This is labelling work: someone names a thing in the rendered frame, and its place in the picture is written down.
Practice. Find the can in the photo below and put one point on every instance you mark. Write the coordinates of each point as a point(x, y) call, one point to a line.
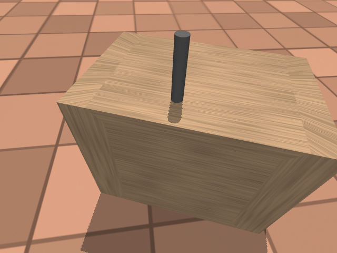
point(180, 56)

